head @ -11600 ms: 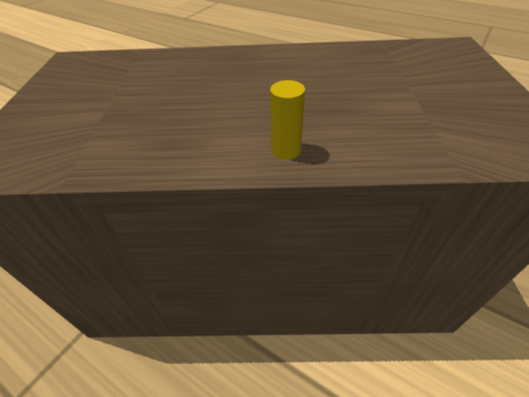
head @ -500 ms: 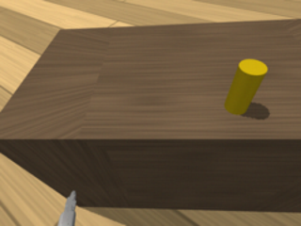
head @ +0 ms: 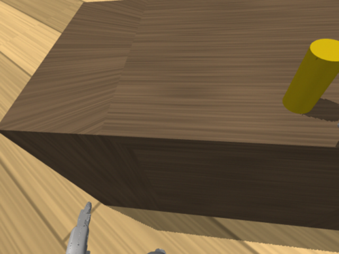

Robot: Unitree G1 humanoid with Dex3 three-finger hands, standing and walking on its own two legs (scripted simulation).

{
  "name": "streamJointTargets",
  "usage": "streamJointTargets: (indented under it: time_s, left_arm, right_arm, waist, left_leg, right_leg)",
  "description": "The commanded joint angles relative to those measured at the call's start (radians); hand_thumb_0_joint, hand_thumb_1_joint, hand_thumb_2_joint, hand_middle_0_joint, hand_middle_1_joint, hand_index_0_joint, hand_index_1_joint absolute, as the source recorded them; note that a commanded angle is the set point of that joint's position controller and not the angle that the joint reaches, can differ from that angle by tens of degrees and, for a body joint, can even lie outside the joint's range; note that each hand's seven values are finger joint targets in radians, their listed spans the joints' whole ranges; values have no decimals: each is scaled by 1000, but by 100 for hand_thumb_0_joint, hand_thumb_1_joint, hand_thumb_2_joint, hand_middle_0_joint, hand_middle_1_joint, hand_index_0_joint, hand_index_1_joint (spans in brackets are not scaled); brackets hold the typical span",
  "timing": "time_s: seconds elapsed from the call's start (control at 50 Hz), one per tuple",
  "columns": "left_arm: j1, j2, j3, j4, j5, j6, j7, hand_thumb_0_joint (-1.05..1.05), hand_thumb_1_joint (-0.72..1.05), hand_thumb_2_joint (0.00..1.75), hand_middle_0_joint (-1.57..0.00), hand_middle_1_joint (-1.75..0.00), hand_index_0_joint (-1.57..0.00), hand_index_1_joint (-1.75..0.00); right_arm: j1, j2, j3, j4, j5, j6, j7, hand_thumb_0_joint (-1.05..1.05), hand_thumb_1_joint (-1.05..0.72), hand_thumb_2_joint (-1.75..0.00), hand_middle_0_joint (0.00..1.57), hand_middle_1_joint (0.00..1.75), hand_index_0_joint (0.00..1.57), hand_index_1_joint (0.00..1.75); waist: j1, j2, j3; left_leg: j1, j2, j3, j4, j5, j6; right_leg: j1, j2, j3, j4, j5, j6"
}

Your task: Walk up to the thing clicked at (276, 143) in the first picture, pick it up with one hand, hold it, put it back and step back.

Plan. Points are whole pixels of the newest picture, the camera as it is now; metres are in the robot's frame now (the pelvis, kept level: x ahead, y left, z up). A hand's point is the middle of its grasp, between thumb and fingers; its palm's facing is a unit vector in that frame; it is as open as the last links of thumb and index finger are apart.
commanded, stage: close in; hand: right
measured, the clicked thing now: (311, 80) +0.48 -0.23 +0.13
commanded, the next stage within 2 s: rest palm in 0.50 s
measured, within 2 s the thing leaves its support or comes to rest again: leaves its support in 1.70 s
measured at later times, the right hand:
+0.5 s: hand (320, 88) +0.47 -0.25 +0.12, palm faces +0.20 +0.98 +0.01, open 17.4 cm
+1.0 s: hand (308, 85) +0.47 -0.22 +0.12, palm faces +0.24 +0.97 +0.00, open 15.6 cm
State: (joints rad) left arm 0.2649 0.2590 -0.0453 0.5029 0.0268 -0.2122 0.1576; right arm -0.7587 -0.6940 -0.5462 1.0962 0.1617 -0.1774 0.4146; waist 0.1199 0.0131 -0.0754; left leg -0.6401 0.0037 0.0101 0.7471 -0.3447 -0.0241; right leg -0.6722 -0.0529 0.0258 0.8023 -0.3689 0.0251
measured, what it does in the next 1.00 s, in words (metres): stands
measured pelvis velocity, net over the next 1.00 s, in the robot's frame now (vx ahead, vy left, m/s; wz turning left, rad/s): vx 0.00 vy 0.00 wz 0.01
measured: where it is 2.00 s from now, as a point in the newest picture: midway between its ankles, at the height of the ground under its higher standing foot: outside the picture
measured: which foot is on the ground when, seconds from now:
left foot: down 0.00-1.00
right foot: down 0.00-1.00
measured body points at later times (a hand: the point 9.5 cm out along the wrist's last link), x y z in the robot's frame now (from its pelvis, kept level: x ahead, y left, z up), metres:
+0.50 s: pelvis +0.01 +0.00 +0.00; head +0.07 -0.01 +0.44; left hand +0.16 +0.26 -0.06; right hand +0.45 -0.30 +0.12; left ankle +0.01 +0.14 -0.71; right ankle +0.01 -0.13 -0.71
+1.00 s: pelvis +0.00 +0.00 +0.00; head +0.06 -0.01 +0.44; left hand +0.14 +0.27 -0.05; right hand +0.45 -0.27 +0.12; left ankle +0.01 +0.14 -0.71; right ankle +0.01 -0.13 -0.71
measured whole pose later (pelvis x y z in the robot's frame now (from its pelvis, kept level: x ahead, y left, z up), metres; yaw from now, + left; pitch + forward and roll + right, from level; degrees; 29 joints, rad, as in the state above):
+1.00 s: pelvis +0.00 +0.00 +0.00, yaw +1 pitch +12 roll +1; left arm 0.34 0.24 0.05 0.30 0.00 -0.09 0.03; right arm -0.78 -0.44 -0.42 0.97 0.08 -0.19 0.05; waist 0.11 0.00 -0.09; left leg -0.64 0.01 -0.01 0.80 -0.37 -0.03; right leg -0.65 -0.05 0.00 0.83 -0.39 0.02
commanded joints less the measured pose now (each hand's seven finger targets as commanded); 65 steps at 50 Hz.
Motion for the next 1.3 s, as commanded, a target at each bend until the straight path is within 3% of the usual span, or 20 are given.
streamJointTargets:
  time_s: [0.0,0.14,0.2,0.22,0.32,0.38,0.48,0.6,0.64,0.7,0.72,0.74,0.78,0.84,0.94,1.02,1.06,1.14,1.22,1.28]
  left_arm:
    - [-16,133,65,-219,3,-30,-3,0,-54,3,-7,-7,-8,-6]
    - [85,141,116,-223,-6,27,-53,0,-55,4,-6,-6,-7,-6]
    - [34,152,134,-250,-12,37,-69,0,-56,5,-6,-6,-6,-6]
    - [20,107,96,-268,-17,39,-79,0,-56,5,-6,-6,-6,-6]
    - [25,166,164,-365,-29,51,-84,0,-54,4,-6,-6,-6,-6]
    - [101,93,117,-309,-31,65,-102,0,-55,4,-6,-6,-6,-6]
    - [91,123,165,-290,-32,68,-110,0,-54,4,-6,-6,-6,-6]
    - [24,146,176,-358,-32,68,-111,0,-61,9,-6,-5,-4,-7]
    - [61,83,120,-337,-33,77,-120,0,-61,10,-6,-4,-3,-7]
    - [70,123,150,-374,-31,77,-116,0,-61,9,-5,-5,-4,-7]
    - [100,112,155,-344,-29,83,-118,0,-61,9,-5,-4,-3,-6]
    - [111,126,172,-344,-29,84,-117,0,-57,6,-5,-5,-5,-6]
    - [57,79,127,-336,-30,81,-123,0,-56,6,-5,-5,-5,-6]
    - [27,155,198,-377,-27,72,-109,0,-56,6,-5,-5,-5,-5]
    - [81,131,165,-360,-22,65,-110,0,-56,6,-5,-5,-4,-5]
    - [64,145,176,-386,-24,62,-112,0,-55,6,-5,-5,-5,-5]
    - [147,124,167,-302,-22,71,-121,0,-55,6,-4,-5,-5,-5]
    - [37,122,157,-356,-22,67,-127,0,-55,6,-4,-5,-4,-5]
    - [63,143,173,-419,-23,65,-119,0,-55,6,-5,-5,-5,-5]
    - [120,109,146,-335,-24,76,-126,0,-55,5,-5,-5,-5,-5]
  right_arm:
    - [-439,-341,-37,-259,9,-109,-88,0,53,-6,3,5,3,5]
    - [-357,-222,-6,-317,-18,-96,-188,0,53,-6,3,5,4,5]
    - [-366,-163,20,-336,-21,-87,-209,0,52,-6,4,5,4,5]
    - [-354,-121,39,-337,-17,-84,-207,0,50,-6,4,5,4,5]
    - [-364,-113,40,-386,-19,-76,-227,0,52,-6,4,5,4,5]
    - [-352,-28,83,-347,-23,-66,-239,0,52,-6,3,5,3,5]
    - [-416,-26,95,-400,-35,-64,-267,0,52,-6,3,5,3,5]
    - [-422,5,112,-412,-40,-56,-309,0,49,-10,3,6,4,6]
    - [-415,32,121,-398,-40,-59,-322,0,49,-8,7,6,7,6]
    - [-363,-3,91,-389,-48,-55,-341,0,51,-5,9,6,9,6]
    - [-398,40,126,-422,-48,-61,-345,0,52,-8,12,9,13,9]
    - [-369,25,100,-393,-48,-58,-352,0,50,-8,20,17,21,17]
    - [-390,40,114,-401,-48,-66,-364,0,54,-10,36,23,37,23]
    - [-475,-5,99,-416,-62,-82,-371,0,54,-11,48,29,48,29]
    - [-497,-1,112,-310,-71,-85,-366,0,50,-18,63,40,63,40]
    - [-487,-42,90,-332,-70,-82,-360,0,45,-25,78,51,78,51]
    - [-407,21,113,-257,-65,-65,-352,0,38,-33,83,58,84,58]
    - [-441,15,109,-270,-65,-80,-351,0,30,-43,92,69,93,69]
    - [-508,-20,105,-379,-62,-106,-353,0,9,-62,103,85,103,85]
    - [-392,23,110,-247,-62,-87,-350,0,-7,-71,113,94,113,94]
  waist:
    - [-27,-191,-520]
    - [-32,-214,-531]
    - [-32,-176,-474]
    - [-32,-161,-449]
    - [-18,-84,-465]
    - [-13,-69,-378]
    - [-13,-108,-396]
    - [-27,-74,-445]
    - [-45,-83,-398]
    - [-49,-76,-420]
    - [-31,-81,-407]
    - [-32,-64,-382]
    - [-43,-50,-339]
    - [-3,-46,-389]
    - [15,-65,-402]
    - [-21,-100,-463]
    - [-12,-98,-385]
    - [-16,-62,-381]
    - [-11,-78,-505]
    - [-7,-72,-330]
  left_leg:
    - [180,-17,-6,-30,328,19]
    - [148,-35,29,-6,401,28]
    - [123,-38,33,-14,364,29]
    - [132,-36,32,-22,354,27]
    - [189,-30,24,-28,342,17]
    - [155,-24,12,-32,356,13]
    - [121,-20,7,-22,319,19]
    - [165,-21,14,-30,301,16]
    - [177,-20,12,-43,274,17]
    - [194,-22,16,-46,268,17]
    - [180,-23,15,-44,261,18]
    - [176,-21,12,-50,263,15]
    - [180,-16,5,-54,234,14]
    - [150,-19,2,-51,219,13]
    - [129,-24,12,-42,257,14]
    - [177,-20,9,-40,279,16]
    - [149,-26,16,-40,294,18]
    - [145,-25,14,-40,259,20]
    - [209,-24,9,-35,321,15]
    - [146,-26,14,-48,286,17]
  right_leg:
    - [264,43,-17,-19,354,-28]
    - [342,21,-5,-6,579,-4]
    - [325,14,-4,-21,549,-8]
    - [311,16,-8,-25,520,-12]
    - [282,26,-21,-49,380,-30]
    - [252,32,-33,-44,365,-36]
    - [271,31,-31,-40,346,-31]
    - [279,32,-27,-52,317,-31]
    - [245,36,-34,-63,286,-32]
    - [262,34,-35,-75,279,-30]
    - [254,33,-34,-77,266,-30]
    - [243,35,-38,-76,262,-34]
    - [201,36,-42,-80,225,-38]
    - [238,28,-33,-72,202,-41]
    - [265,26,-27,-58,259,-35]
    - [278,31,-32,-62,283,-29]
    - [259,31,-33,-66,313,-24]
    - [222,26,-26,-68,279,-28]
    - [294,30,-34,-59,329,-29]
    - [230,31,-34,-71,304,-29]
